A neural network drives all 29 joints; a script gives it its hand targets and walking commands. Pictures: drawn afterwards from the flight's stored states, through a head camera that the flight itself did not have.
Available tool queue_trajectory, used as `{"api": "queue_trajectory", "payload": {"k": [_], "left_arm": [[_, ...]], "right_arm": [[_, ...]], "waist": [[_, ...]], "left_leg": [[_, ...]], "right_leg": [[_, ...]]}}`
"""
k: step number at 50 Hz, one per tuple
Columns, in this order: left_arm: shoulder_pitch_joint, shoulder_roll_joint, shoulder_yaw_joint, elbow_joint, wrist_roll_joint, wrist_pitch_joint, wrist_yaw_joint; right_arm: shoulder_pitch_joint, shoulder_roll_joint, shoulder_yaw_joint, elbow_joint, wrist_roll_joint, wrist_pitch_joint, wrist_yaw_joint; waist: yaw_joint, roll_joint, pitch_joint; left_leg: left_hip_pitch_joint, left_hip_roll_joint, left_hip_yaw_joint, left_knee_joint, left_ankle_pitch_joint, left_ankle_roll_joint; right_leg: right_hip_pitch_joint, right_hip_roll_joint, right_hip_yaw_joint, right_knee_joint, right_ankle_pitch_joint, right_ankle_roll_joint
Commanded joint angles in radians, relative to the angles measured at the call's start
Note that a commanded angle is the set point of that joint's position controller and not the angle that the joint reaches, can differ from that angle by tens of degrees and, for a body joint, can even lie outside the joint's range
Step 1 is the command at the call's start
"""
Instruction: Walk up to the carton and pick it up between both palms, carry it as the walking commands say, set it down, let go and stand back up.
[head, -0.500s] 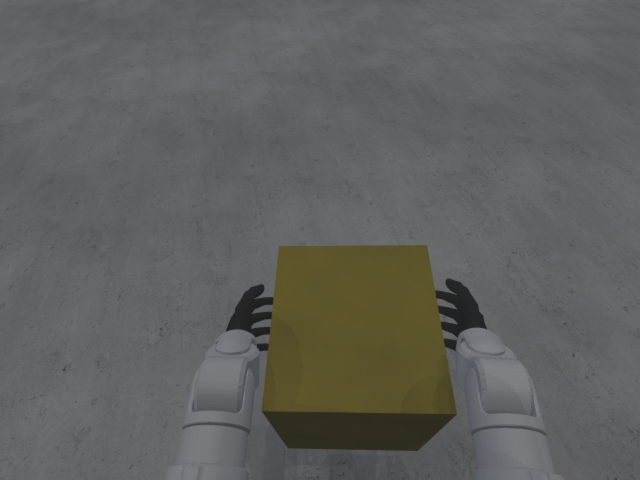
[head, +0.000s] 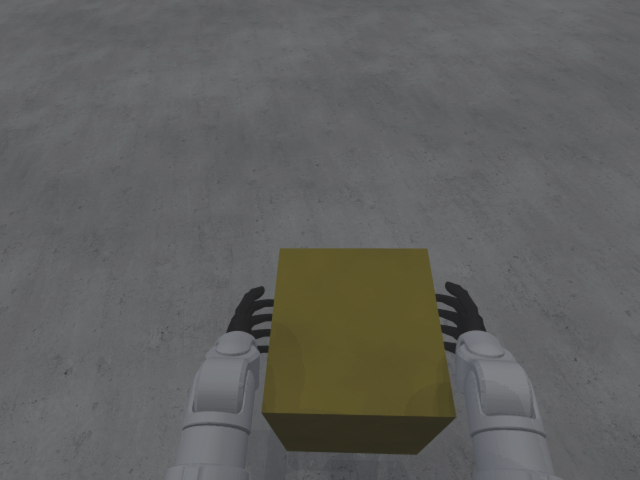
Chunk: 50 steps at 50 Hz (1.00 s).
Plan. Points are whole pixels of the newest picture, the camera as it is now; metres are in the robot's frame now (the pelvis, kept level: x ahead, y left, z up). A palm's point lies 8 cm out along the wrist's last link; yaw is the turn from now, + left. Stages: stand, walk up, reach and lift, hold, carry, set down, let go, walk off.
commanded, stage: carry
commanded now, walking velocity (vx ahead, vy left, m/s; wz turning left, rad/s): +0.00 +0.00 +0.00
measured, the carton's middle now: (352, 357) +0.29 +0.00 -0.06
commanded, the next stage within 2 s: none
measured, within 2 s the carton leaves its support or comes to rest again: neither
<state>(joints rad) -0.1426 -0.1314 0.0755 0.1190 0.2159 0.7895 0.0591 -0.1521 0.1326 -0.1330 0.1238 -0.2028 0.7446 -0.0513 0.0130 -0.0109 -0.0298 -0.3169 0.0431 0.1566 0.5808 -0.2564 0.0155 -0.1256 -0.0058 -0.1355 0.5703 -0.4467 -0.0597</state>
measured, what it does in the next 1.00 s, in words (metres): stands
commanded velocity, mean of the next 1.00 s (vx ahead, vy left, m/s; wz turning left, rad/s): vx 0.00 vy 0.00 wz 0.00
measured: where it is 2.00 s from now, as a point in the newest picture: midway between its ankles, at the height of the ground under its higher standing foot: outside the picture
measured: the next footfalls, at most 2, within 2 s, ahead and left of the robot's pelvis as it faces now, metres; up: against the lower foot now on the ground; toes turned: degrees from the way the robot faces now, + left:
none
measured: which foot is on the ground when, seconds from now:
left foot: down 0.00-1.00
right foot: down 0.00-1.00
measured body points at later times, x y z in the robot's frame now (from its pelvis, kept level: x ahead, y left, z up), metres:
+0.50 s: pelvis +0.00 -0.01 +0.00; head +0.00 -0.01 +0.45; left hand +0.28 +0.14 +0.01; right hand +0.29 -0.15 +0.01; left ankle +0.03 +0.11 -0.73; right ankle -0.08 -0.06 -0.73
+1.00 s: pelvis +0.01 +0.00 +0.00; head +0.01 -0.01 +0.45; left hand +0.29 +0.14 +0.01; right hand +0.29 -0.15 +0.01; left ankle +0.03 +0.11 -0.73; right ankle -0.08 -0.06 -0.73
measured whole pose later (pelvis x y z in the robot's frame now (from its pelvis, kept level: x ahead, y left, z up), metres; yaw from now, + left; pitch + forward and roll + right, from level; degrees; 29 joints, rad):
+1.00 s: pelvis +0.01 +0.00 +0.00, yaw +0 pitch +0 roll +1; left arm -0.13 -0.13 0.07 0.10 0.21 0.79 0.06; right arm -0.15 0.13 -0.13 0.11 -0.20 0.74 -0.05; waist 0.01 -0.01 -0.02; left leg -0.32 0.05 0.16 0.59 -0.27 0.01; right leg -0.12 0.00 -0.13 0.56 -0.45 -0.06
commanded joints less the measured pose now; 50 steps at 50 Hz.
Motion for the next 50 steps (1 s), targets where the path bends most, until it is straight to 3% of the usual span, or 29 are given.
{"api": "queue_trajectory", "payload": {"k": [1,2,3,6,8,10,13,17,18,19,20,23,24,25,26,28,31,35,37,39,42,43,45,46,47,48,49,50], "left_arm": [[-0.536,-0.864,-0.568,-0.248,-0.295,-0.087,-0.217],[-0.535,-0.855,-0.545,-0.211,-0.273,-0.088,-0.218],[-0.540,-0.856,-0.551,-0.226,-0.283,-0.082,-0.217],[-0.551,-0.854,-0.543,-0.217,-0.284,-0.088,-0.221],[-0.519,-0.844,-0.544,-0.208,-0.276,-0.083,-0.218],[-0.521,-0.853,-0.542,-0.227,-0.281,-0.087,-0.219],[-0.526,-0.855,-0.553,-0.230,-0.286,-0.091,-0.219],[-0.495,-0.845,-0.547,-0.224,-0.280,-0.095,-0.221],[-0.528,-0.846,-0.561,-0.245,-0.286,-0.097,-0.220],[-0.516,-0.840,-0.566,-0.268,-0.290,-0.096,-0.218],[-0.523,-0.844,-0.552,-0.228,-0.274,-0.094,-0.219],[-0.533,-0.839,-0.560,-0.243,-0.282,-0.092,-0.219],[-0.523,-0.837,-0.548,-0.225,-0.276,-0.091,-0.219],[-0.532,-0.848,-0.549,-0.217,-0.278,-0.091,-0.221],[-0.499,-0.836,-0.529,-0.174,-0.262,-0.089,-0.223],[-0.551,-0.861,-0.558,-0.225,-0.286,-0.097,-0.223],[-0.503,-0.868,-0.558,-0.213,-0.282,-0.091,-0.223],[-0.544,-0.848,-0.563,-0.272,-0.294,-0.095,-0.219],[-0.517,-0.847,-0.549,-0.232,-0.281,-0.095,-0.223],[-0.475,-0.859,-0.558,-0.231,-0.283,-0.088,-0.220],[-0.515,-0.838,-0.559,-0.256,-0.284,-0.080,-0.217],[-0.488,-0.842,-0.550,-0.215,-0.271,-0.083,-0.218],[-0.485,-0.841,-0.552,-0.209,-0.270,-0.083,-0.217],[-0.505,-0.849,-0.549,-0.207,-0.279,-0.088,-0.222],[-0.539,-0.846,-0.563,-0.252,-0.296,-0.092,-0.222],[-0.561,-0.856,-0.555,-0.223,-0.278,-0.096,-0.220],[-0.501,-0.857,-0.564,-0.234,-0.286,-0.096,-0.221],[-0.505,-0.861,-0.564,-0.233,-0.286,-0.095,-0.220]], "right_arm": [[-0.450,0.863,0.587,-0.148,0.256,-0.033,0.222],[-0.457,0.859,0.575,-0.109,0.245,-0.035,0.227],[-0.441,0.856,0.563,-0.110,0.240,-0.031,0.224],[-0.467,0.854,0.578,-0.124,0.247,-0.034,0.223],[-0.450,0.842,0.575,-0.121,0.244,-0.031,0.222],[-0.463,0.858,0.588,-0.137,0.252,-0.032,0.223],[-0.455,0.853,0.584,-0.135,0.248,-0.038,0.219],[-0.440,0.854,0.595,-0.133,0.248,-0.039,0.220],[-0.427,0.856,0.587,-0.125,0.236,-0.038,0.219],[-0.430,0.852,0.607,-0.154,0.256,-0.037,0.220],[-0.443,0.848,0.589,-0.123,0.240,-0.040,0.222],[-0.429,0.847,0.583,-0.122,0.239,-0.037,0.223],[-0.442,0.843,0.578,-0.121,0.237,-0.036,0.221],[-0.468,0.845,0.579,-0.133,0.239,-0.041,0.220],[-0.442,0.839,0.570,-0.094,0.229,-0.037,0.221],[-0.465,0.868,0.584,-0.114,0.248,-0.041,0.226],[-0.458,0.859,0.589,-0.145,0.248,-0.042,0.222],[-0.434,0.864,0.600,-0.139,0.259,-0.034,0.225],[-0.431,0.856,0.589,-0.125,0.240,-0.038,0.224],[-0.441,0.853,0.599,-0.163,0.252,-0.034,0.221],[-0.406,0.846,0.582,-0.123,0.249,-0.026,0.223],[-0.407,0.844,0.576,-0.106,0.237,-0.031,0.225],[-0.433,0.839,0.573,-0.127,0.240,-0.033,0.222],[-0.422,0.841,0.572,-0.114,0.227,-0.034,0.221],[-0.428,0.853,0.583,-0.127,0.243,-0.033,0.221],[-0.455,0.857,0.567,-0.098,0.230,-0.042,0.224],[-0.464,0.864,0.604,-0.158,0.259,-0.042,0.223],[-0.436,0.861,0.591,-0.135,0.252,-0.040,0.225]], "waist": [[0.004,0.014,-0.311],[0.004,-0.010,-0.324],[0.002,0.026,-0.330],[0.003,-0.030,-0.333],[0.003,0.012,-0.336],[0.005,-0.039,-0.319],[0.004,-0.030,-0.351],[0.006,-0.053,-0.324],[0.005,-0.043,-0.336],[0.004,-0.015,-0.344],[0.005,0.003,-0.343],[0.003,-0.005,-0.324],[0.002,-0.032,-0.309],[0.001,-0.008,-0.298],[0.003,-0.053,-0.302],[0.003,-0.019,-0.310],[0.005,-0.009,-0.338],[0.007,-0.021,-0.337],[0.007,-0.078,-0.340],[0.007,-0.024,-0.343],[0.006,0.037,-0.351],[0.006,0.005,-0.362],[0.004,0.001,-0.322],[0.005,-0.051,-0.315],[0.003,-0.054,-0.324],[0.004,-0.025,-0.312],[0.005,-0.055,-0.339],[0.006,-0.011,-0.351]], "left_leg": [[0.174,0.100,-0.133,-0.040,0.340,0.052],[0.182,0.105,-0.147,-0.034,0.367,0.055],[0.192,0.105,-0.147,-0.036,0.378,0.055],[0.173,0.109,-0.147,-0.029,0.352,0.057],[0.189,0.109,-0.150,-0.038,0.373,0.060],[0.158,0.101,-0.133,-0.021,0.339,0.053],[0.149,0.094,-0.124,0.000,0.348,0.045],[0.136,0.091,-0.113,0.000,0.299,0.044],[0.144,0.090,-0.118,-0.005,0.305,0.047],[0.171,0.095,-0.122,-0.018,0.310,0.046],[0.180,0.102,-0.135,-0.023,0.329,0.050],[0.182,0.104,-0.135,-0.023,0.311,0.051],[0.166,0.104,-0.132,-0.018,0.293,0.050],[0.165,0.101,-0.137,-0.027,0.290,0.049],[0.142,0.100,-0.131,-0.012,0.282,0.046],[0.159,0.097,-0.126,-0.020,0.272,0.044],[0.168,0.102,-0.124,-0.006,0.376,0.041],[0.165,0.100,-0.125,-0.007,0.393,0.046],[0.150,0.097,-0.124,0.008,0.344,0.051],[0.157,0.096,-0.116,-0.002,0.355,0.052],[0.206,0.110,-0.132,-0.013,0.418,0.052],[0.200,0.109,-0.135,-0.008,0.388,0.057],[0.176,0.107,-0.127,-0.023,0.355,0.051],[0.162,0.101,-0.123,-0.010,0.360,0.049],[0.171,0.106,-0.127,-0.004,0.356,0.054],[0.153,0.099,-0.128,-0.003,0.357,0.048],[0.169,0.099,-0.125,0.000,0.350,0.051],[0.175,0.096,-0.121,0.002,0.369,0.051]], "right_leg": [[0.013,-0.165,0.128,-0.074,0.561,-0.018],[0.010,-0.164,0.135,-0.080,0.562,-0.014],[0.000,-0.158,0.130,-0.078,0.531,-0.017],[0.020,-0.160,0.135,-0.082,0.556,-0.014],[0.001,-0.152,0.126,-0.073,0.481,-0.024],[0.026,-0.170,0.140,-0.089,0.632,-0.009],[0.064,-0.184,0.138,-0.061,0.786,-0.008],[0.064,-0.188,0.137,-0.074,0.809,-0.006],[0.065,-0.186,0.136,-0.065,0.798,-0.007],[0.049,-0.175,0.124,-0.061,0.697,-0.019],[0.039,-0.169,0.135,-0.075,0.640,-0.017],[0.013,-0.172,0.143,-0.092,0.605,-0.015],[0.011,-0.171,0.141,-0.102,0.623,-0.008],[0.010,-0.167,0.136,-0.099,0.604,-0.013],[0.030,-0.177,0.143,-0.100,0.666,-0.008],[0.014,-0.176,0.142,-0.092,0.656,-0.007],[0.046,-0.174,0.131,-0.065,0.707,-0.006],[0.059,-0.171,0.123,-0.052,0.721,-0.009],[0.061,-0.181,0.143,-0.065,0.791,0.000],[0.067,-0.183,0.141,-0.057,0.790,-0.009],[0.028,-0.161,0.122,-0.054,0.601,-0.018],[0.031,-0.164,0.130,-0.070,0.591,-0.014],[0.026,-0.171,0.135,-0.071,0.634,-0.016],[0.023,-0.170,0.132,-0.074,0.675,-0.008],[0.036,-0.171,0.127,-0.078,0.686,-0.010],[0.042,-0.178,0.139,-0.078,0.738,-0.002],[0.053,-0.179,0.136,-0.069,0.744,-0.001],[0.049,-0.180,0.142,-0.056,0.755,-0.003]]}}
